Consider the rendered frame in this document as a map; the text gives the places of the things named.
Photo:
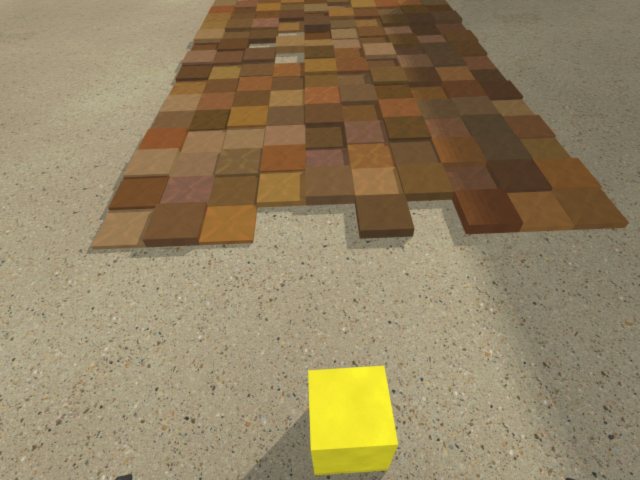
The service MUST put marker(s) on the carton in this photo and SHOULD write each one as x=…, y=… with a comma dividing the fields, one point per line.
x=352, y=427

